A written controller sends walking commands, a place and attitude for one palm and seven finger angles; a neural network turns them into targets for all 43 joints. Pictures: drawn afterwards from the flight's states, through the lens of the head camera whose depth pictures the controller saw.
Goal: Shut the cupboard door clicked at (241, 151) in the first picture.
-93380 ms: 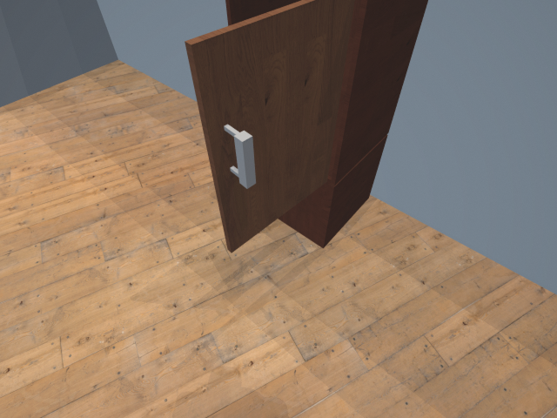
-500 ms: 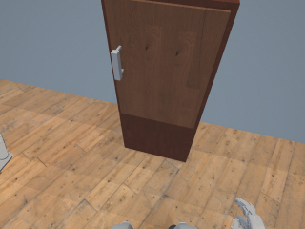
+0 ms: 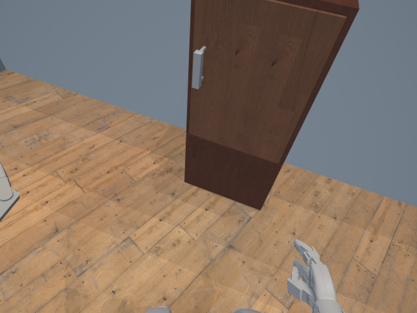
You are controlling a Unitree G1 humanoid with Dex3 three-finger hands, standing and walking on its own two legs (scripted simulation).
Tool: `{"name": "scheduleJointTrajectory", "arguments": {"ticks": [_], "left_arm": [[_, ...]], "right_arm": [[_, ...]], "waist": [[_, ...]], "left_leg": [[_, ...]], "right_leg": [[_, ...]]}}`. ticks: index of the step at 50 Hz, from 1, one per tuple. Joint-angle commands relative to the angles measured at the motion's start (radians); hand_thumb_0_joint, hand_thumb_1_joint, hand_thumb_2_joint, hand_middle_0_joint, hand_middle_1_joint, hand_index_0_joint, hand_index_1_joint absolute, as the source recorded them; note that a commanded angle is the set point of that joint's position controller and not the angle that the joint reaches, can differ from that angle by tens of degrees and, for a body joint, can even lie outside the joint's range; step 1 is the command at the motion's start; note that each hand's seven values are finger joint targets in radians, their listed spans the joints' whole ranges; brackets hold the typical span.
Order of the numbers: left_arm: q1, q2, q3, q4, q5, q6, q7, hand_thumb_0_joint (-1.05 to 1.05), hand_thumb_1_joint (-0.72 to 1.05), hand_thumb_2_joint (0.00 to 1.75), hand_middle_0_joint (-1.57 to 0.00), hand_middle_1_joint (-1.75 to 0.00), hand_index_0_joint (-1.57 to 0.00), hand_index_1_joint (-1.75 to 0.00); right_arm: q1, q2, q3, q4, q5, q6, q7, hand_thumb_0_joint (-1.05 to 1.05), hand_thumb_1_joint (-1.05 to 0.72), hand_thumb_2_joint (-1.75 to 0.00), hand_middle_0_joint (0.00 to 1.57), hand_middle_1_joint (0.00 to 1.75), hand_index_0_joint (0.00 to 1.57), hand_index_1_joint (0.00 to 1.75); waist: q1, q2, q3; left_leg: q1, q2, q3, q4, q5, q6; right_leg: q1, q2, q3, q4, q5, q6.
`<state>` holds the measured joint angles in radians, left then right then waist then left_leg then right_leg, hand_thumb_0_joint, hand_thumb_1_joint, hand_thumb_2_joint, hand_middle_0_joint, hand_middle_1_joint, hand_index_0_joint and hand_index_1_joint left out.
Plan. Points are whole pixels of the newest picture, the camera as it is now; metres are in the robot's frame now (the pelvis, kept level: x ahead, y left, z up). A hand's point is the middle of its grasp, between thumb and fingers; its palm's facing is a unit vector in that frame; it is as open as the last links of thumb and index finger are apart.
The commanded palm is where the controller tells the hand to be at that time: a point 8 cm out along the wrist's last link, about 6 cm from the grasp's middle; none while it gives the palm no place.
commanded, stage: stop stepping back and stand still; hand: left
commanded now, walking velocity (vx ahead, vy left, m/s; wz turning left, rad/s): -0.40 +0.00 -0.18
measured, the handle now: (200, 67) +0.86 +0.13 +0.03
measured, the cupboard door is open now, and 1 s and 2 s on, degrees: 0 0 0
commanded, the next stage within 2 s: let the arm hang, fingers relaxed in 1.32 s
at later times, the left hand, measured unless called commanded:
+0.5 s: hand (27, 257) +0.13 +0.24 +0.18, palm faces +0.34 -0.83 -0.44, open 7.4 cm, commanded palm +0.08 +0.27 +0.19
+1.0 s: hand out of the picture +0.11 +0.26 +0.17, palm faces +0.38 -0.83 -0.40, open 7.4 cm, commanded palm +0.06 +0.29 +0.19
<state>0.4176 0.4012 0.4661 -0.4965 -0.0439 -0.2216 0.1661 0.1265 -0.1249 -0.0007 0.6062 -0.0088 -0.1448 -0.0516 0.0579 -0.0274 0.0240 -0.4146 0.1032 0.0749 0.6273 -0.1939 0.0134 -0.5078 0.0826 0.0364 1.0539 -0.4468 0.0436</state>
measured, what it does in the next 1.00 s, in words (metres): walks backwards: right foot, then left foot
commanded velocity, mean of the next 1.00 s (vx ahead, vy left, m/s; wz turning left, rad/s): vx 0.12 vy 0.04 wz -0.01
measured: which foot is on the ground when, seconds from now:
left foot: down 0.00-0.16, up 0.18-0.36, down 0.38-0.64, up 0.66-0.88, down 0.90-1.00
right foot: up 0.00-0.14, down 0.16-1.00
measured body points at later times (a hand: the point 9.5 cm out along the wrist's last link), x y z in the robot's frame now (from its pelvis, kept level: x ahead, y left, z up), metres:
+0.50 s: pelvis -0.11 -0.01 +0.01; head -0.14 +0.02 +0.45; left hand +0.11 +0.28 +0.20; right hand -0.08 -0.30 -0.08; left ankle -0.06 +0.08 -0.73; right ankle -0.15 -0.12 -0.72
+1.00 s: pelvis -0.12 +0.02 +0.01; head -0.14 +0.03 +0.45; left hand +0.09 +0.30 +0.19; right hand -0.01 -0.25 -0.07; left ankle -0.08 +0.14 -0.73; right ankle -0.16 -0.11 -0.72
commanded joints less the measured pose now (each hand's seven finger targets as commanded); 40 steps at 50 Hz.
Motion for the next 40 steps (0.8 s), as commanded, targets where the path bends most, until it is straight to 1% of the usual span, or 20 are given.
{"name": "scheduleJointTrajectory", "arguments": {"ticks": [1,6,7,8,9,10,11,12,17,21,22,23,25,29,30,32,33,36,38,40], "left_arm": [[-0.123,0.135,0.028,-0.255,-0.004,-0.046,-0.005,0.00,0.90,0.90,-0.20,-0.30,-0.20,-0.30],[-0.019,0.192,0.072,-0.209,0.002,-0.025,-0.017,0.00,0.90,0.90,-0.20,-0.30,-0.20,-0.30],[0.039,0.187,0.076,-0.204,-0.009,-0.031,-0.020,0.00,0.90,0.90,-0.20,-0.30,-0.20,-0.30],[0.071,0.248,0.119,-0.222,-0.012,-0.039,-0.016,0.00,0.90,0.90,-0.20,-0.30,-0.20,-0.30],[0.085,0.312,0.166,-0.229,-0.016,-0.049,-0.002,0.00,0.90,0.90,-0.20,-0.30,-0.20,-0.30],[0.093,0.355,0.210,-0.247,-0.014,-0.066,0.016,0.00,0.90,0.90,-0.20,-0.30,-0.20,-0.30],[0.115,0.334,0.205,-0.257,-0.004,-0.061,0.023,0.00,0.90,0.90,-0.20,-0.30,-0.20,-0.30],[0.180,0.313,0.206,-0.248,-0.006,-0.042,0.029,0.00,0.90,0.90,-0.20,-0.30,-0.20,-0.30],[0.175,0.223,0.136,-0.153,-0.005,-0.028,0.045,0.00,0.90,0.90,-0.20,-0.30,-0.20,-0.30],[0.162,0.218,0.112,-0.131,-0.003,-0.040,0.037,0.00,0.90,0.90,-0.20,-0.30,-0.20,-0.30],[0.159,0.233,0.124,-0.125,-0.001,-0.046,0.039,0.00,0.90,0.90,-0.20,-0.30,-0.20,-0.30],[0.110,0.221,0.104,-0.154,0.012,-0.049,0.036,0.00,0.90,0.90,-0.20,-0.30,-0.20,-0.30],[0.042,0.195,0.076,-0.125,0.029,-0.046,0.033,0.00,0.90,0.90,-0.20,-0.30,-0.20,-0.30],[0.024,0.168,0.043,-0.124,0.038,-0.036,0.026,0.00,0.90,0.90,-0.20,-0.30,-0.20,-0.30],[0.035,0.180,0.055,-0.112,0.036,-0.035,0.027,0.00,0.90,0.90,-0.20,-0.30,-0.20,-0.30],[0.061,0.193,0.063,-0.107,0.030,-0.035,0.023,0.00,0.90,0.90,-0.20,-0.30,-0.20,-0.30],[0.047,0.202,0.066,-0.114,0.028,-0.036,0.026,0.00,0.90,0.90,-0.20,-0.30,-0.20,-0.30],[0.022,0.215,0.086,-0.094,0.025,-0.054,0.024,0.00,0.90,0.90,-0.20,-0.30,-0.20,-0.30],[-0.002,0.205,0.072,-0.080,0.029,-0.060,0.025,0.00,0.90,0.90,-0.20,-0.30,-0.20,-0.30],[-0.034,0.196,0.055,-0.083,0.030,-0.057,0.030,0.00,0.90,0.90,-0.20,-0.30,-0.20,-0.30]], "right_arm": [[-0.027,-0.195,-0.071,-0.121,0.007,-0.038,0.010,0.00,-0.90,-0.90,0.20,0.30,0.20,0.30],[-0.019,-0.203,-0.057,-0.133,-0.001,-0.027,0.022,0.00,-0.90,-0.90,0.20,0.30,0.20,0.30],[-0.007,-0.181,-0.052,-0.145,0.009,-0.022,0.026,0.00,-0.90,-0.90,0.20,0.30,0.20,0.30],[0.000,-0.162,-0.050,-0.153,0.012,-0.013,0.026,0.00,-0.90,-0.90,0.20,0.30,0.20,0.30],[0.002,-0.146,-0.038,-0.147,0.012,-0.002,0.021,0.00,-0.90,-0.90,0.20,0.30,0.20,0.30],[0.010,-0.155,-0.025,-0.149,0.004,0.002,0.013,0.00,-0.90,-0.90,0.20,0.30,0.20,0.30],[0.018,-0.151,-0.025,-0.148,0.025,0.006,0.011,0.00,-0.90,-0.90,0.20,0.30,0.20,0.30],[0.035,-0.149,-0.024,-0.156,0.032,0.009,0.000,0.00,-0.90,-0.90,0.20,0.30,0.20,0.30],[0.047,-0.189,-0.030,-0.113,0.021,0.003,-0.032,0.00,-0.90,-0.90,0.20,0.30,0.20,0.30],[0.052,-0.261,-0.070,-0.129,0.028,-0.025,-0.048,0.00,-0.90,-0.90,0.20,0.30,0.20,0.30],[0.041,-0.249,-0.048,-0.102,0.008,-0.021,-0.051,0.00,-0.90,-0.90,0.20,0.30,0.20,0.30],[0.035,-0.241,-0.043,-0.100,-0.001,-0.020,-0.052,0.00,-0.90,-0.90,0.20,0.30,0.20,0.30],[0.037,-0.237,-0.044,-0.097,-0.004,-0.026,-0.051,0.00,-0.90,-0.90,0.20,0.30,0.20,0.30],[0.042,-0.232,-0.050,-0.104,0.000,-0.026,-0.042,0.00,-0.90,-0.90,0.20,0.30,0.20,0.30],[0.038,-0.225,-0.052,-0.108,-0.004,-0.018,-0.040,0.00,-0.90,-0.90,0.20,0.30,0.20,0.30],[0.034,-0.201,-0.057,-0.106,-0.005,0.006,-0.024,0.00,-0.90,-0.90,0.20,0.30,0.20,0.30],[0.038,-0.205,-0.062,-0.099,-0.001,0.011,-0.019,0.00,-0.90,-0.90,0.20,0.30,0.20,0.30],[0.056,-0.207,-0.051,-0.091,-0.005,0.018,-0.013,0.00,-0.90,-0.90,0.20,0.30,0.20,0.30],[0.041,-0.182,-0.035,-0.092,-0.006,0.022,-0.021,0.00,-0.90,-0.90,0.20,0.30,0.20,0.30],[0.021,-0.171,-0.030,-0.097,-0.005,0.013,-0.033,0.00,-0.90,-0.90,0.20,0.30,0.20,0.30]], "waist": [[-0.063,0.262,-0.107],[-0.052,0.284,-0.090],[-0.050,0.206,-0.120],[-0.049,0.015,-0.143],[-0.037,-0.169,-0.147],[-0.029,-0.137,-0.150],[-0.036,-0.171,-0.259],[-0.048,-0.154,-0.293],[-0.090,0.004,-0.174],[-0.074,0.110,-0.078],[-0.090,0.247,-0.065],[-0.089,0.290,-0.033],[-0.085,0.247,0.035],[-0.085,0.174,0.013],[-0.084,0.122,0.003],[-0.069,-0.110,-0.026],[-0.061,-0.177,-0.001],[-0.084,-0.064,-0.035],[-0.083,-0.066,-0.021],[-0.069,-0.094,-0.020]], "left_leg": [[0.005,0.263,-0.105,-0.332,-0.089,0.082],[-0.042,0.158,-0.056,-0.338,-0.374,0.000],[0.023,0.082,0.011,-0.209,-0.346,-0.033],[0.031,-0.017,0.072,0.022,-0.286,-0.077],[-0.002,-0.064,0.042,0.240,-0.233,-0.084],[-0.121,-0.050,-0.013,0.343,-0.252,-0.066],[-0.201,-0.079,-0.045,0.377,-0.268,-0.057],[-0.223,-0.062,-0.069,0.334,-0.242,-0.043],[0.133,-0.087,-0.003,-0.147,-0.007,-0.009],[0.151,0.058,-0.210,-0.281,-0.126,0.066],[0.137,0.096,-0.292,-0.352,-0.170,0.071],[0.073,0.130,-0.340,-0.419,-0.269,0.063],[-0.089,0.145,-0.326,-0.493,-0.504,0.081],[-0.137,0.043,-0.179,-0.371,-0.500,0.038],[-0.132,-0.001,-0.140,-0.270,-0.456,0.026],[-0.144,-0.094,-0.052,0.137,-0.275,-0.007],[-0.187,-0.099,-0.065,0.308,-0.244,-0.015],[-0.205,-0.053,-0.109,0.353,-0.180,-0.021],[-0.092,-0.039,-0.075,0.207,-0.144,-0.012],[0.045,-0.060,-0.020,0.051,-0.140,0.002]], "right_leg": [[0.177,-0.044,-0.064,-0.199,-0.023,-0.004],[0.298,-0.035,-0.109,-0.567,0.038,-0.052],[0.255,-0.096,-0.050,-0.683,0.017,-0.090],[0.191,-0.225,0.161,-0.790,-0.038,-0.160],[0.128,-0.395,0.350,-0.862,0.046,-0.226],[0.220,-0.444,0.313,-0.815,0.384,-0.245],[0.422,-0.394,0.272,-0.684,0.752,-0.231],[0.521,-0.372,0.219,-0.593,0.876,-0.227],[0.302,-0.241,0.069,-0.606,0.400,-0.113],[0.212,-0.112,0.049,-0.561,0.102,-0.065],[0.190,-0.086,-0.025,-0.469,0.118,-0.060],[0.208,-0.071,-0.077,-0.417,0.086,-0.045],[0.292,-0.067,-0.082,-0.398,0.053,-0.046],[0.394,-0.082,-0.055,-0.587,0.024,-0.080],[0.366,-0.125,0.027,-0.644,-0.034,-0.109],[0.263,-0.348,0.407,-0.858,-0.337,-0.225],[0.236,-0.437,0.500,-0.921,-0.329,-0.270],[0.270,-0.410,0.356,-0.843,-0.114,-0.258],[0.201,-0.354,0.215,-0.819,-0.043,-0.218],[0.151,-0.318,0.170,-0.806,-0.085,-0.197]]}}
